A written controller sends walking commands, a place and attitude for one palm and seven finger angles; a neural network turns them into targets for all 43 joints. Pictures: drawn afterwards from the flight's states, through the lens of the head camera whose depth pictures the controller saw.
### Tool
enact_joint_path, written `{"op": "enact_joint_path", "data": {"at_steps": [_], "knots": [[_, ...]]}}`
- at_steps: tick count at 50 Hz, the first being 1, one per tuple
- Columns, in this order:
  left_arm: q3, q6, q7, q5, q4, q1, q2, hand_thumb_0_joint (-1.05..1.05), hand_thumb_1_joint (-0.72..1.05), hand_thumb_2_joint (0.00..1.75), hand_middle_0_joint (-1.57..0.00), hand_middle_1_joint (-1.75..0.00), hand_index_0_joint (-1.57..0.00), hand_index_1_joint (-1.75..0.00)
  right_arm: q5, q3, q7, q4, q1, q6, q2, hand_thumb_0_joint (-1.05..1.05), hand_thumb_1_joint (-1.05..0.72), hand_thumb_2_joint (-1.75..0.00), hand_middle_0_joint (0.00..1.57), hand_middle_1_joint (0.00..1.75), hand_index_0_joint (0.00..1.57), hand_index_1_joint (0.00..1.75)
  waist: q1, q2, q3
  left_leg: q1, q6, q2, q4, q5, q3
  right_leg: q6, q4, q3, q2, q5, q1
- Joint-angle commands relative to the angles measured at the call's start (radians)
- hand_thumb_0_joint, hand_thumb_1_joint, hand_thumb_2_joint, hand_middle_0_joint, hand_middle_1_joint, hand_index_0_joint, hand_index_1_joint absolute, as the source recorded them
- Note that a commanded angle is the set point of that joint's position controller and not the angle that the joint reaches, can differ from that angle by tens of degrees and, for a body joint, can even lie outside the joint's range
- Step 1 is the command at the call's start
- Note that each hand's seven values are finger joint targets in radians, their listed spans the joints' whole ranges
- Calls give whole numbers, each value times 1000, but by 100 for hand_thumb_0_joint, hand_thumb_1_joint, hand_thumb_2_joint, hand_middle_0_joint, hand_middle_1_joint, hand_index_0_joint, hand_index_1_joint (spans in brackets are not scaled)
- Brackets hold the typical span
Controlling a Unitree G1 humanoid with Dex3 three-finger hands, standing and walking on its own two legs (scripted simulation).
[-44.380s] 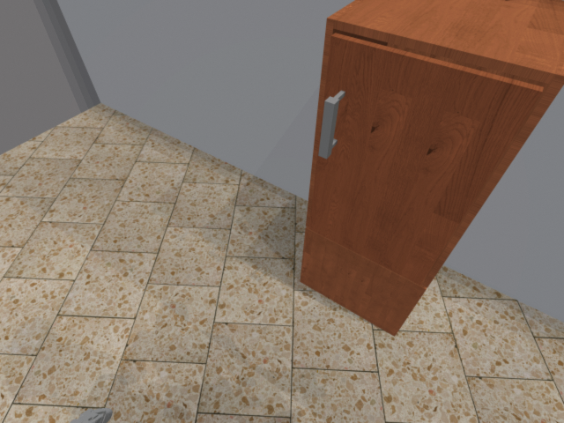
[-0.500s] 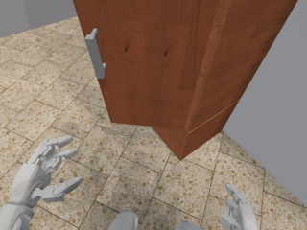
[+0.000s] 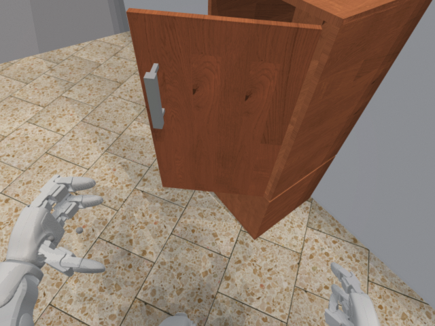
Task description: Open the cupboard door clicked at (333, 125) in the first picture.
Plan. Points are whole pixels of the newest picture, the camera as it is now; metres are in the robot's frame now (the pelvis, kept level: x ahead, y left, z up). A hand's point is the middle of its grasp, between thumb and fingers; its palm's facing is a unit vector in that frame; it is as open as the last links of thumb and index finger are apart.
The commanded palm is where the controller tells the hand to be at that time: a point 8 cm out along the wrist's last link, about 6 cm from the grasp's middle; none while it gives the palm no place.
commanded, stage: raise the hand with hooked fingers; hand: left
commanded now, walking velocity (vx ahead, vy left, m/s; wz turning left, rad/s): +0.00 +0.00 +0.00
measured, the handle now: (156, 97) +0.57 +0.18 +0.09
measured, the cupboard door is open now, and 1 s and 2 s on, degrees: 48 48 48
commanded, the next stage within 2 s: move the hooked fingers beside the handle in 0.86 s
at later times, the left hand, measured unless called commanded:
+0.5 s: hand (61, 189) +0.30 +0.28 +0.11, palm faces -0.01 -1.00 -0.05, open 14.0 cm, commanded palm +0.26 +0.32 +0.11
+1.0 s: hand (80, 192) +0.29 +0.25 +0.11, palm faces +0.00 -1.00 -0.04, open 14.0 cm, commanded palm +0.28 +0.30 +0.11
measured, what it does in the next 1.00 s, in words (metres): stands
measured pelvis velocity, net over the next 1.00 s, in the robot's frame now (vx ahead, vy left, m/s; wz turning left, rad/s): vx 0.00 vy -0.02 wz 0.00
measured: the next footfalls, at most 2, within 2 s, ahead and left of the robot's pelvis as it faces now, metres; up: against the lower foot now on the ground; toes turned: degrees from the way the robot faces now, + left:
none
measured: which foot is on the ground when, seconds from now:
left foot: down 0.00-1.00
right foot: down 0.00-1.00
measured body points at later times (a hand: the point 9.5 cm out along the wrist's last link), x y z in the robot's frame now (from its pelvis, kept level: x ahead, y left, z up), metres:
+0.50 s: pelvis +0.00 +0.00 +0.02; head +0.03 +0.01 +0.47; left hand +0.29 +0.33 +0.11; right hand +0.15 -0.25 -0.06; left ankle +0.04 +0.09 -0.69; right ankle +0.00 -0.13 -0.69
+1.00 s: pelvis +0.00 -0.02 +0.02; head +0.03 -0.03 +0.47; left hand +0.29 +0.30 +0.11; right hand +0.16 -0.27 -0.06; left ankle +0.04 +0.09 -0.69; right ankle +0.00 -0.13 -0.69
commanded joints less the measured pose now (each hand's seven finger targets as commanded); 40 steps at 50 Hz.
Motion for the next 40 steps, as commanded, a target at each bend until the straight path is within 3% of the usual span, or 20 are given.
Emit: {"op": "enact_joint_path", "data": {"at_steps": [1, 7, 11, 12, 18, 22, 26, 31, 35, 38, 40], "knots": [[112, -12, -9, -28, -166, -219, 224, 0, -50, 30, -30, -120, -30, -120, 3, -58, -16, -139, -30, -37, -157, 0, -90, -90, 20, 30, 20, 30, 5, 103, -160, 254, -31, 4, -221, 151, -100, -35, -128, 1, 48, 137, -3], [127, 20, -33, -17, -128, -333, 262, 0, -50, 30, -30, -120, -30, -120, 3, -47, -24, -136, -33, -28, -155, 0, -90, -90, 20, 30, 20, 30, 3, 108, -191, 319, -37, 6, -247, 187, -111, -35, -153, 0, 48, 159, 16], [162, 40, -52, -20, -55, -380, 306, 0, -50, 30, -30, -120, -30, -120, 3, -46, -29, -126, -32, -21, -162, 0, -90, -90, 20, 30, 20, 30, 9, 85, -176, 323, -37, 3, -258, 202, -112, -39, -171, 3, 48, 173, 42], [146, 43, -61, -22, -52, -401, 291, 0, -50, 30, -30, -120, -30, -120, 6, -43, -29, -127, -36, -19, -159, 0, -90, -90, 20, 30, 20, 30, 4, 104, -181, 332, -36, 2, -262, 199, -105, -36, -177, 3, 47, 171, 40], [174, 58, -90, -24, 17, -510, 348, 0, -50, 30, -30, -120, -30, -120, 10, -44, -38, -118, -28, -11, -167, 0, -90, -90, 20, 30, 20, 30, 1, 103, -177, 348, -32, -1, -279, 192, -101, -38, -206, 9, 45, 173, 58], [156, 63, -105, -29, 59, -436, 314, 0, -50, 30, -30, -120, -30, -120, 9, -48, -28, -127, -22, -12, -166, 0, -90, -90, 20, 30, 20, 30, 12, 87, -185, 348, -29, -5, -280, 219, -92, -39, -212, 9, 46, 193, 77], [190, 49, -89, -29, 26, -446, 354, 0, -50, 30, -30, -120, -30, -120, 6, -54, -23, -125, -17, -12, -170, 0, -90, -90, 20, 30, 20, 30, 17, 81, -182, 339, -26, -8, -274, 238, -84, -40, -212, 15, 44, 212, 93], [206, 17, -71, -36, -2, -457, 359, 0, -50, 30, -30, -120, -30, -120, 3, -58, -24, -113, -9, -11, -167, 0, -90, -90, 20, 30, 20, 30, 9, 71, -201, 341, -18, -10, -257, 271, -60, -34, -218, 26, 43, 254, 111], [191, 8, -73, -26, 14, -457, 343, 0, -50, 30, -30, -120, -30, -120, 5, -56, -26, -109, -12, -10, -162, 0, -90, -90, 20, 30, 20, 30, 4, 119, -195, 344, -18, -12, -260, 257, -55, -30, -220, 30, 38, 247, 97], [190, 16, -84, -33, 44, -452, 339, 0, -50, 30, -30, -120, -30, -120, 7, -56, -30, -107, -12, -6, -163, 0, -90, -90, 20, 30, 20, 30, 1, 62, -196, 324, -13, -15, -253, 252, -45, -25, -228, 39, 38, 263, 115], [185, 16, -90, -38, 45, -462, 334, 0, -50, 30, -30, -120, -30, -120, 10, -56, -32, -108, -22, -7, -162, 0, -90, -90, 20, 30, 20, 30, 2, 75, -188, 315, -12, -18, -251, 233, -42, -24, -235, 47, 34, 247, 112]]}}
